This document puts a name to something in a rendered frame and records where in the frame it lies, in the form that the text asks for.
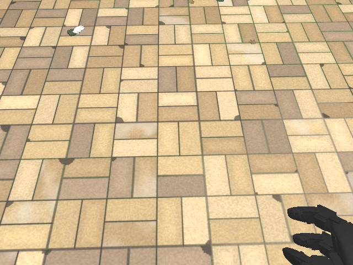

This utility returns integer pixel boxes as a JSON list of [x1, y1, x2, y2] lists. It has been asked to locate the right robot hand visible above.
[[282, 205, 353, 265]]

